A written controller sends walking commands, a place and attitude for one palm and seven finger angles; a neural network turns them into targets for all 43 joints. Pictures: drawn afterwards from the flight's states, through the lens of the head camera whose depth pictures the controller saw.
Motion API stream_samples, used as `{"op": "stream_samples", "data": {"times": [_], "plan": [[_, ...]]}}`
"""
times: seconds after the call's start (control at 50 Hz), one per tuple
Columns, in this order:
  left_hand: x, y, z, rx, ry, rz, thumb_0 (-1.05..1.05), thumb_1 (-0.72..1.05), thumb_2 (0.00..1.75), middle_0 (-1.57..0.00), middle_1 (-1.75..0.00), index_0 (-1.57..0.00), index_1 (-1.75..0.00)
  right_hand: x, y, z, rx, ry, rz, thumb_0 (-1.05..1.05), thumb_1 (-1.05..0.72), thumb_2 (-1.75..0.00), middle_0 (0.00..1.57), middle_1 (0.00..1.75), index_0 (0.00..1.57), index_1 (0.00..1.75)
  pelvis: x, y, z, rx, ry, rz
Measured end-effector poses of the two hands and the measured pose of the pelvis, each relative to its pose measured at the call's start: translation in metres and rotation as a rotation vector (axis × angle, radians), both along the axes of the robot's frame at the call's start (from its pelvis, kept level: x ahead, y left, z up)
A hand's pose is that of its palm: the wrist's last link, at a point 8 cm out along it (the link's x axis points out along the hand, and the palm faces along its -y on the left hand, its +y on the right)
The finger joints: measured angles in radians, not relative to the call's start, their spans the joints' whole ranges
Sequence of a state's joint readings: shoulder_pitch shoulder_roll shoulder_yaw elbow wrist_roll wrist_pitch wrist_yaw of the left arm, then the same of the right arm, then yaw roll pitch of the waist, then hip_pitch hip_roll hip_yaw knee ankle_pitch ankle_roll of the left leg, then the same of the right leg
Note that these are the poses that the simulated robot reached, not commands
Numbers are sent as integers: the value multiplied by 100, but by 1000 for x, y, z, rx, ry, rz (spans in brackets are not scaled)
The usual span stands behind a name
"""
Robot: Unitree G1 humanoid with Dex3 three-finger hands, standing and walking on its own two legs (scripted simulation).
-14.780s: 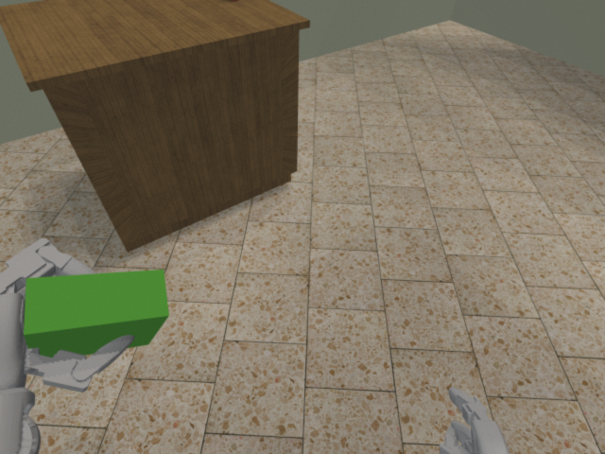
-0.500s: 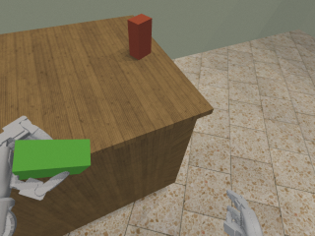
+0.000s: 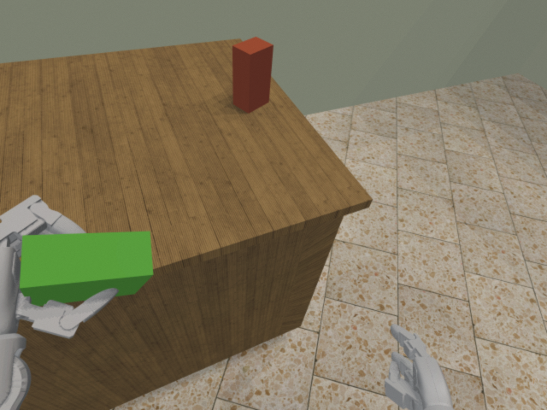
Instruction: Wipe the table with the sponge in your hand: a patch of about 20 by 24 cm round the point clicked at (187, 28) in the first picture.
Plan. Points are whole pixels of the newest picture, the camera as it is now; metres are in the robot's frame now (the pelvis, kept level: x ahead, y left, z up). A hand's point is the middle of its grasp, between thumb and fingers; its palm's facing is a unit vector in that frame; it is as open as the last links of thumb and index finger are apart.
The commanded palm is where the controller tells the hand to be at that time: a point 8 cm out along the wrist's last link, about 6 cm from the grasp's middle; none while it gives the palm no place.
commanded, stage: come to a stop and stand still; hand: left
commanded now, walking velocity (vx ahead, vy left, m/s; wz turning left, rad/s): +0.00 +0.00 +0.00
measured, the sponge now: (106, 268) +0.23 +0.22 +0.13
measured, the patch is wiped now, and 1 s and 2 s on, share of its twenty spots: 0.00 0.00 0.00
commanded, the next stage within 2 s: look again from close up in 0.12 s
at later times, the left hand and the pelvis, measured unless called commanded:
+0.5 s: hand (71, 267) +0.22 +0.25 +0.15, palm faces +0.39 -0.85 -0.36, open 9.4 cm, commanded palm +0.16 +0.28 +0.17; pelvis +0.00 +0.00 +0.00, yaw +0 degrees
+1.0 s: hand (73, 270) +0.21 +0.24 +0.16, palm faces +0.39 -0.71 -0.58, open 9.4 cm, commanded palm +0.17 +0.28 +0.20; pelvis +0.00 -0.05 -0.01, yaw +3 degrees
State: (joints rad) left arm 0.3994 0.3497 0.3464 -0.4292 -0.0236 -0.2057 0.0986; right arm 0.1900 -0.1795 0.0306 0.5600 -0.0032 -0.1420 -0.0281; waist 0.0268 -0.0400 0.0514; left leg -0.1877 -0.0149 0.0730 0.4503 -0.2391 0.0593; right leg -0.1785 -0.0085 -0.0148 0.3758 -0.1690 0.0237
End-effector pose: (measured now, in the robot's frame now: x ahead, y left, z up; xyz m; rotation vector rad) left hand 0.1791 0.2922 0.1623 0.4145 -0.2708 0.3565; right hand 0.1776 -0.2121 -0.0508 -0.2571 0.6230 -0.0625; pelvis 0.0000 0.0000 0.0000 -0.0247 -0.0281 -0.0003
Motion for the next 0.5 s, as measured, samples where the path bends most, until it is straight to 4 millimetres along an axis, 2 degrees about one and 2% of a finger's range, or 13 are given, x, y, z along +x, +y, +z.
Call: {"op": "stream_samples", "data": {"times": [0.26, 0.5], "plan": [[-2, -2, 3, -3, 3, 18, 0, -44, 104, -81, -140, -81, -140, -8, -3, -9, 1, 58, -1, 1, -90, -90, 20, 30, 20, 30, 0, -1, 1, 1, 2, 3], [0, -5, 1, 6, 33, 17, 0, -44, 104, -81, -140, -81, -140, -6, -9, -10, -2, 65, -16, 1, -90, -90, 20, 30, 20, 29, 3, -4, 2, 1, 10, 7]]}}
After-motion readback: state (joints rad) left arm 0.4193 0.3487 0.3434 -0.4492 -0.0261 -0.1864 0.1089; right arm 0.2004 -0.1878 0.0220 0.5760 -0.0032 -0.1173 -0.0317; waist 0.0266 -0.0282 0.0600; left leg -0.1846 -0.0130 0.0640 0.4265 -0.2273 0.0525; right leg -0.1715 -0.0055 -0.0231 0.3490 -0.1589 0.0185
